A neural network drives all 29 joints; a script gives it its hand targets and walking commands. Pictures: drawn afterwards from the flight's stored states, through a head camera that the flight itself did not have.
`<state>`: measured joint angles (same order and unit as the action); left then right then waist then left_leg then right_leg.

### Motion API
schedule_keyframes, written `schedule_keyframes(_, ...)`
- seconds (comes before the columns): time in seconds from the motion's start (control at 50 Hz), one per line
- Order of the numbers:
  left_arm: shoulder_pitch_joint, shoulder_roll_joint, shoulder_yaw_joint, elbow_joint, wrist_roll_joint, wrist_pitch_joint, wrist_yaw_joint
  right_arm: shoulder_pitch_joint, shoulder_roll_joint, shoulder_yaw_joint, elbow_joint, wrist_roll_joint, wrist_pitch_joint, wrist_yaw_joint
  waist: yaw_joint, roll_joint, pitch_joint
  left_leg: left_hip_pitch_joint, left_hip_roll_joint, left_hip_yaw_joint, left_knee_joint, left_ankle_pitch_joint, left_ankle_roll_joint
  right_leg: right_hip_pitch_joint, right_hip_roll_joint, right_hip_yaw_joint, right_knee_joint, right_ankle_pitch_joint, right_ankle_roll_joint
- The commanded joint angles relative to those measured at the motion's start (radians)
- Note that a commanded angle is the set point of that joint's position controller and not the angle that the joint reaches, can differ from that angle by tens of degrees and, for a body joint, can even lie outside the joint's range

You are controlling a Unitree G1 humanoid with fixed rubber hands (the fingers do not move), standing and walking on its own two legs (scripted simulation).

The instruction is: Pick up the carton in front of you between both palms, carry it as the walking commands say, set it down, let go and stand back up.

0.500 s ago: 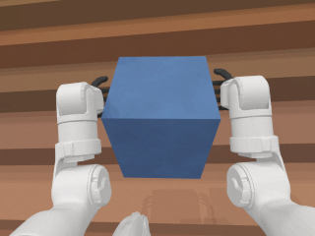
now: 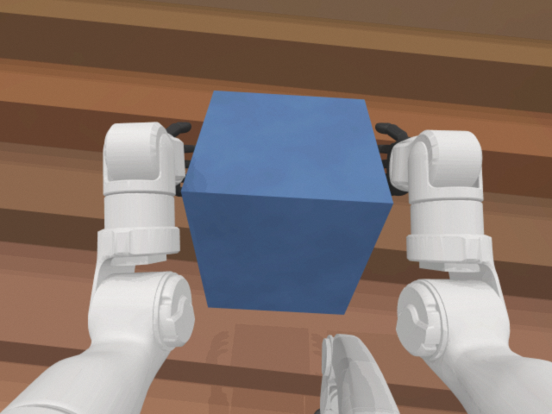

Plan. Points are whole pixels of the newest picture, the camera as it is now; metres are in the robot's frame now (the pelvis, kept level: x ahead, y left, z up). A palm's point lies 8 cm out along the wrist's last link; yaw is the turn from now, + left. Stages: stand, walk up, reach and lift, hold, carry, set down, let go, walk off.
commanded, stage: carry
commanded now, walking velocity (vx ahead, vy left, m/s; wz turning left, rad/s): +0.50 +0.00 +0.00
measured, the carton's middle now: (282, 208) +0.37 +0.01 +0.13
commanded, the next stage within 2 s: none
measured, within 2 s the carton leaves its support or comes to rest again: neither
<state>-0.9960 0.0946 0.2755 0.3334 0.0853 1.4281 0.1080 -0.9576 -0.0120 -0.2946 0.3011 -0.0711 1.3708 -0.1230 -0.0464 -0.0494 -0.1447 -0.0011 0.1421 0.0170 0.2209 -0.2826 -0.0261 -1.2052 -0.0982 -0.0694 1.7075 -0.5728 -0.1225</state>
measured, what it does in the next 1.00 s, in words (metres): climbs: right foot 0.17 m higher, then left foot 0.17 m higher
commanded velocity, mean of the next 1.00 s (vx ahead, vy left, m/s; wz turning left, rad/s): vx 0.50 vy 0.00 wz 0.00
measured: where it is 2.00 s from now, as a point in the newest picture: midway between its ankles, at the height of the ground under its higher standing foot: (332, 100)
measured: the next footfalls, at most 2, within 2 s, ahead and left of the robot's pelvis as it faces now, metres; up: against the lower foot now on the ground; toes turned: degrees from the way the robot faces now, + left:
right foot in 0.04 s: +0.22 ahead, -0.14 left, +0.17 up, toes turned -5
left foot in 0.56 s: +0.54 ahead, +0.01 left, +0.34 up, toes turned +2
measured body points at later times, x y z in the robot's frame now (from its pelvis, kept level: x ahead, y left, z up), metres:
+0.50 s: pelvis +0.29 -0.07 +0.17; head +0.28 -0.13 +0.62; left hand +0.66 +0.07 +0.37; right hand +0.67 -0.23 +0.35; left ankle +0.44 +0.04 -0.30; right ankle +0.18 -0.14 -0.58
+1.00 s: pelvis +0.59 -0.15 +0.34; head +0.59 -0.13 +0.79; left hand +0.99 -0.03 +0.53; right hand +0.97 -0.33 +0.57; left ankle +0.50 +0.00 -0.41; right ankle +0.75 -0.28 -0.16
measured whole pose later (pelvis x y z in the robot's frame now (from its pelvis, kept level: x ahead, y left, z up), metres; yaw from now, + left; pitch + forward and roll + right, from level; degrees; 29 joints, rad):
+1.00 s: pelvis +0.59 -0.15 +0.34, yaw -2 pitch +3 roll -1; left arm -0.97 0.04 0.34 0.17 0.12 1.43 0.10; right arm -1.07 -0.07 -0.26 0.33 -0.03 1.34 -0.15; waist -0.10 -0.03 -0.06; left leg -0.06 0.08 0.03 0.31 -0.30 0.03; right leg -1.28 -0.11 -0.06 1.74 -0.50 -0.14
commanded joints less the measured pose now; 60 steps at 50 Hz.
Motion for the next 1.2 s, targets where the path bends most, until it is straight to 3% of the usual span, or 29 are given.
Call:
schedule_keyframes(0.0,-0.742,-1.239,-0.478,-0.112,-0.469,-0.099,-0.183,-0.815,1.050,0.418,-0.136,0.409,-0.014,0.242,0.362,0.311,-0.486,-0.219,-0.025,0.172,0.684,1.640,0.083,1.101,0.254,-0.163,-0.787,0.354,-0.038)
schedule_keyframes(0.02,-0.770,-1.250,-0.504,-0.186,-0.492,-0.120,-0.193,-0.760,1.069,0.435,-0.160,0.391,-0.025,0.241,0.345,0.001,-0.537,-0.408,-0.174,0.064,1.147,0.677,-0.021,1.238,0.040,0.415,-1.148,0.664,-0.140)
schedule_keyframes(0.04,-0.773,-1.265,-0.533,-0.213,-0.521,-0.133,-0.201,-0.656,1.063,0.404,-0.090,0.345,-0.035,0.234,0.210,-0.211,-0.658,-0.560,-0.338,-0.104,1.642,0.086,-0.025,1.273,-0.200,0.918,-1.249,1.082,-0.306)
schedule_keyframes(0.06,-0.818,-1.344,-0.626,-0.262,-0.569,-0.148,-0.210,-0.576,1.052,0.384,-0.078,0.297,-0.046,0.225,0.162,-0.098,-0.719,-0.580,-0.239,-0.285,1.781,0.100,0.019,1.269,-0.208,0.899,-1.163,0.882,-0.265)
schedule_keyframes(0.12,-0.947,-1.341,-0.659,-0.515,-0.640,-0.183,-0.231,-0.652,1.038,0.425,-0.202,0.261,-0.055,0.210,0.101,-0.114,-0.522,-0.821,-0.155,-0.190,1.691,0.109,0.110,1.260,-0.123,0.600,-1.149,0.493,-0.096)
schedule_keyframes(0.28,-0.595,-1.234,-0.639,-0.387,-0.502,-0.155,-0.238,-0.426,1.059,0.606,-0.200,0.295,-0.075,0.196,0.176,0.040,-0.372,-1.314,-0.121,0.041,1.687,-0.121,0.143,1.583,-0.181,0.383,-1.251,0.784,-0.127)
schedule_keyframes(0.34,-0.600,-1.184,-0.651,-0.391,-0.501,-0.151,-0.250,-0.457,1.053,0.648,-0.208,0.310,-0.069,0.198,0.188,-0.008,-0.286,-1.507,-0.104,0.095,1.884,-0.220,0.160,1.572,-0.160,0.347,-1.330,0.749,-0.142)
schedule_keyframes(0.4,-0.560,-1.071,-0.580,-0.275,-0.484,-0.116,-0.262,-0.540,0.975,0.633,-0.215,0.310,-0.045,0.170,0.123,-0.125,-0.093,-1.395,-0.080,0.155,1.596,-0.198,0.144,1.328,-0.102,0.207,-1.530,0.584,-0.104)
schedule_keyframes(0.44,-0.534,-1.020,-0.514,-0.232,-0.451,-0.098,-0.261,-0.584,0.979,0.629,-0.167,0.322,-0.021,0.148,0.093,-0.171,-0.056,-1.078,-0.119,0.271,1.344,-0.172,0.162,1.111,-0.059,0.086,-1.675,0.990,-0.076)
schedule_keyframes(0.48,-0.537,-0.973,-0.452,-0.212,-0.417,-0.085,-0.256,-0.622,1.014,0.633,-0.129,0.386,-0.015,0.140,0.019,-0.245,-0.227,-0.693,-0.232,0.343,1.107,-0.015,0.190,1.108,-0.051,-0.088,-1.500,1.845,-0.048)
schedule_keyframes(0.52,-0.654,-0.990,-0.447,-0.294,-0.426,-0.093,-0.248,-0.714,1.090,0.654,-0.189,0.458,-0.023,0.148,-0.073,-0.284,-0.450,-0.416,-0.323,0.339,0.905,0.054,0.195,1.215,-0.076,-0.087,-1.150,2.301,-0.022)
schedule_keyframes(0.54,-0.670,-0.993,-0.428,-0.266,-0.404,-0.085,-0.237,-0.756,1.121,0.655,-0.203,0.482,-0.030,0.152,-0.150,-0.186,-0.524,-0.266,-0.316,0.296,0.656,0.160,0.172,1.251,-0.050,-0.090,-0.881,2.222,0.036)
schedule_keyframes(0.56,-0.605,-0.978,-0.400,-0.221,-0.362,-0.085,-0.235,-0.706,1.142,0.653,-0.174,0.503,-0.032,0.163,-0.204,-0.043,-0.607,-0.007,-0.196,-0.022,0.420,0.245,0.245,1.050,0.038,0.023,-0.421,1.621,0.100)
schedule_keyframes(0.58,-0.604,-1.023,-0.425,-0.245,-0.354,-0.095,-0.233,-0.694,1.181,0.671,-0.142,0.537,-0.048,0.174,-0.133,0.315,-0.641,0.254,0.104,-0.577,0.311,0.834,0.453,0.637,0.259,0.124,0.055,0.376,0.188)
schedule_keyframes(0.6,-0.572,-0.994,-0.441,-0.227,-0.348,-0.096,-0.233,-0.710,1.220,0.685,-0.196,0.555,-0.070,0.189,-0.116,0.250,-0.635,0.265,0.124,-0.763,0.317,0.960,0.523,0.478,0.257,0.257,0.364,0.323,0.130)
schedule_keyframes(0.64,-0.645,-0.984,-0.403,-0.285,-0.312,-0.105,-0.221,-0.788,1.250,0.666,-0.251,0.588,-0.074,0.206,-0.067,-0.035,-0.518,0.067,0.093,-0.683,0.302,0.218,0.430,0.327,0.180,0.301,0.378,0.294,0.029)
schedule_keyframes(0.68,-0.712,-0.918,-0.385,-0.346,-0.283,-0.117,-0.198,-0.853,1.280,0.687,-0.267,0.655,-0.078,0.240,-0.013,-0.059,-0.363,-0.084,0.090,-0.581,0.241,-0.112,0.312,0.269,0.088,0.273,0.263,0.308,-0.001)
schedule_keyframes(0.76,-0.660,-0.926,-0.394,-0.277,-0.251,-0.127,-0.168,-0.918,1.200,0.666,-0.282,0.653,-0.069,0.248,-0.070,0.021,-0.281,-0.021,0.084,-0.386,0.195,0.166,0.316,0.073,0.073,0.083,0.235,0.199,-0.005)
schedule_keyframes(0.84,-0.664,-0.926,-0.435,-0.222,-0.262,-0.071,-0.135,-0.772,1.103,0.570,-0.143,0.567,-0.032,0.247,-0.109,0.147,-0.204,0.251,0.181,-0.393,0.123,0.223,0.335,-0.404,0.013,0.171,0.537,-0.098,-0.025)
schedule_keyframes(0.9,-0.688,-0.910,-0.424,-0.165,-0.271,-0.035,-0.127,-0.730,1.045,0.440,0.002,0.496,0.008,0.259,-0.041,0.074,-0.121,0.047,0.075,-0.195,-0.069,0.122,0.246,-0.135,-0.049,0.028,0.001,0.001,-0.007)
schedule_keyframes(0.94,-0.742,-0.971,-0.433,-0.139,-0.321,-0.023,-0.133,-0.745,1.063,0.414,0.020,0.489,0.018,0.270,0.038,0.265,-0.192,-0.381,-0.004,0.057,-0.193,0.548,0.245,0.608,0.034,-0.163,-0.359,0.222,-0.015)
schedule_keyframes(0.98,-0.751,-1.069,-0.464,-0.129,-0.390,-0.020,-0.149,-0.725,1.052,0.395,0.023,0.455,0.030,0.267,0.151,0.347,-0.404,-0.247,0.017,0.148,0.207,1.437,0.216,0.889,0.164,-0.232,-0.486,0.327,-0.019)
schedule_keyframes(1.0,-0.766,-1.136,-0.485,-0.116,-0.416,-0.026,-0.163,-0.757,1.047,0.363,0.032,0.426,0.033,0.260,0.265,0.333,-0.492,-0.183,0.003,0.165,0.510,1.530,0.150,1.021,0.171,-0.196,-0.736,0.432,-0.012)
schedule_keyframes(1.02,-0.776,-1.176,-0.495,-0.161,-0.457,-0.044,-0.180,-0.765,1.063,0.367,-0.007,0.420,0.023,0.260,0.340,0.195,-0.563,-0.263,-0.063,0.088,0.876,1.090,0.064,1.211,0.166,0.047,-1.042,0.483,-0.042)
schedule_keyframes(1.04,-0.794,-1.184,-0.493,-0.154,-0.467,-0.063,-0.195,-0.702,1.078,0.348,0.029,0.375,0.016,0.262,0.230,-0.115,-0.550,-0.537,-0.265,0.012,1.321,0.112,-0.013,1.305,-0.147,0.646,-1.221,0.963,-0.183)
schedule_keyframes(1.06,-0.778,-1.257,-0.511,-0.145,-0.504,-0.075,-0.208,-0.582,1.069,0.289,0.081,0.318,0.004,0.256,0.196,-0.167,-0.659,-0.626,-0.269,-0.190,1.623,0.059,0.025,1.323,-0.218,0.844,-1.176,0.932,-0.285)
schedule_keyframes(1.08,-0.876,-1.297,-0.572,-0.254,-0.575,-0.098,-0.226,-0.637,1.065,0.281,0.017,0.297,-0.004,0.252,0.181,-0.037,-0.655,-0.765,-0.219,-0.236,1.746,0.059,0.078,1.319,-0.215,0.832,-1.186,0.706,-0.294)
schedule_keyframes(1.12,-1.056,-1.333,-0.571,-0.385,-0.637,-0.124,-0.251,-0.793,1.021,0.331,-0.081,0.271,-0.021,0.233,0.145,-0.039,-0.524,-0.798,-0.156,-0.213,1.697,0.111,0.108,1.228,-0.168,0.675,-1.220,0.326,-0.145)
schedule_keyframes(1.18,-1.035,-1.322,-0.620,-0.509,-0.668,-0.130,-0.246,-0.774,0.962,0.371,-0.200,0.272,-0.035,0.194,0.104,0.011,-0.409,-0.913,-0.101,-0.124,1.594,0.083,0.158,1.200,-0.149,0.518,-1.261,0.306,-0.088)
